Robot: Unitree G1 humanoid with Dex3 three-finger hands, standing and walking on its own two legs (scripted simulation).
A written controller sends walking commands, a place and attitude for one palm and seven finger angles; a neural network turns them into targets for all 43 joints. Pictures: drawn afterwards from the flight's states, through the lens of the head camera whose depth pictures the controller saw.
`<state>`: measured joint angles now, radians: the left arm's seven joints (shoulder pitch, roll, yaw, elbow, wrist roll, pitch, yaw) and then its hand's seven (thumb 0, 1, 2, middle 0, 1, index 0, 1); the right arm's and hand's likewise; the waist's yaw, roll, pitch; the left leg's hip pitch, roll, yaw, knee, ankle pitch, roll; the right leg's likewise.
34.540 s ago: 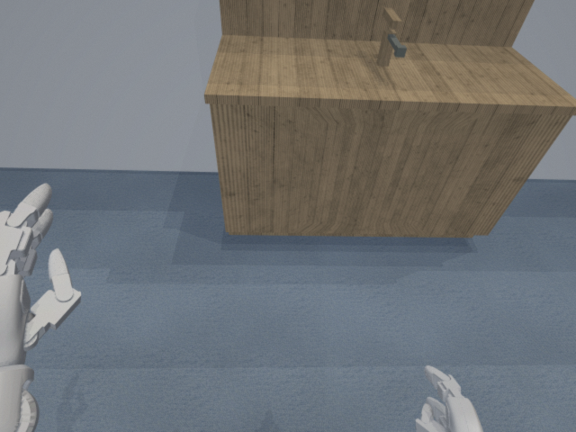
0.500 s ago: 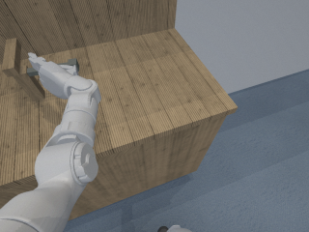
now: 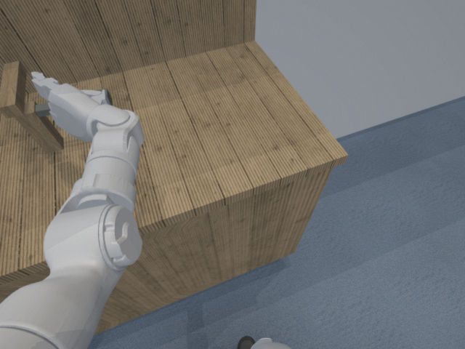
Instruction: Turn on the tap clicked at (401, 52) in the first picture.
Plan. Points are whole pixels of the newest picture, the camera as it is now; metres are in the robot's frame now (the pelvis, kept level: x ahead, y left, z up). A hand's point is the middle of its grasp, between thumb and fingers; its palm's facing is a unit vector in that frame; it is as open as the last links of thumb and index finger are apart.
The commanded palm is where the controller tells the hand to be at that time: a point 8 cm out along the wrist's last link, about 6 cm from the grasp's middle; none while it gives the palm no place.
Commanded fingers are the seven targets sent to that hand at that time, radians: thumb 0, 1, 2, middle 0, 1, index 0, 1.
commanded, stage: lift the hand up off the lever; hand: left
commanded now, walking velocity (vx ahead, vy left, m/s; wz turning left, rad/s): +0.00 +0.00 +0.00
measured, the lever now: (103, 99) +0.59 +0.22 +0.09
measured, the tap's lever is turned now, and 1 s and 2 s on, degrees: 83 83 83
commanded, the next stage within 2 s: draw the hand back beside the body in 0.58 s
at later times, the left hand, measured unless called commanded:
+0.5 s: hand (98, 89) +0.51 +0.18 +0.17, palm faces +0.80 -0.58 -0.15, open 7.8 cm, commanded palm +0.45 +0.20 +0.17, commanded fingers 0.00 0.90 0.90 -0.15 -0.15 -0.15 -0.15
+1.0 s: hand (92, 131) +0.43 +0.18 +0.16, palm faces +0.34 -0.93 -0.16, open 7.8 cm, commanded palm +0.38 +0.22 +0.18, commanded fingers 0.00 0.90 0.90 -0.17 -0.20 -0.17 -0.20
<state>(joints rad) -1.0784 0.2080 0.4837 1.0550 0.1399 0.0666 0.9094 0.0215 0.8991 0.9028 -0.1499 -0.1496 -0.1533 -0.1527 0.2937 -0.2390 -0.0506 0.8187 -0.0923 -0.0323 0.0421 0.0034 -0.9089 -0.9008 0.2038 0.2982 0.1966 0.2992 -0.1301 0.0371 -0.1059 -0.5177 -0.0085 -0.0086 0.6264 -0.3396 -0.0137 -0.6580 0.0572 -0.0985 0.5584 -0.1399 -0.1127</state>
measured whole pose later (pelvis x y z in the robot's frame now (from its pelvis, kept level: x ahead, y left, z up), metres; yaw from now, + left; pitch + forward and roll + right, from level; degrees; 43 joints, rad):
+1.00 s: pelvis +0.01 +0.00 +0.02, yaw -4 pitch +0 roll +2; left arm -0.45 0.27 0.25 0.49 -0.07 0.05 0.25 0.02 0.89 0.90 -0.16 -0.17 -0.17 -0.18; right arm 0.25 -0.25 -0.02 0.73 0.04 0.01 -0.05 0.01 -0.91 -0.90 0.20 0.30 0.20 0.30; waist -0.05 0.05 -0.02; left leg -0.13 0.01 0.05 0.42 -0.29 0.00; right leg -0.32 0.09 -0.03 0.42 -0.11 -0.11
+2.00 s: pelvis +0.02 +0.04 +0.03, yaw +0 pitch -7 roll +0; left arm 0.38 0.33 0.27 -0.36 -0.06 -0.11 0.09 0.02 0.89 0.90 -0.20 -0.30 -0.21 -0.30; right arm 0.16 -0.23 0.00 0.65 -0.02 -0.09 -0.03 0.01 -0.91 -0.90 0.20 0.30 0.20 0.30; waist 0.09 0.06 0.07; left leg 0.06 -0.04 -0.01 0.31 -0.25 0.03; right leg -0.09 0.04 -0.06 0.29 -0.08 -0.06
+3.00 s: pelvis -0.03 +0.06 +0.00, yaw -1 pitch -1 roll +2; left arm 0.42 0.33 0.36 -0.40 0.03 -0.18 0.14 0.02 0.89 0.90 -0.21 -0.30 -0.21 -0.30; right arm 0.22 -0.22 -0.01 0.57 0.01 -0.05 -0.06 0.01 -0.90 -0.90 0.21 0.30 0.20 0.30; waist 0.02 0.01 0.04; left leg -0.27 -0.09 0.05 0.59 -0.31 0.08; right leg -0.43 0.02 0.02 0.57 -0.12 -0.02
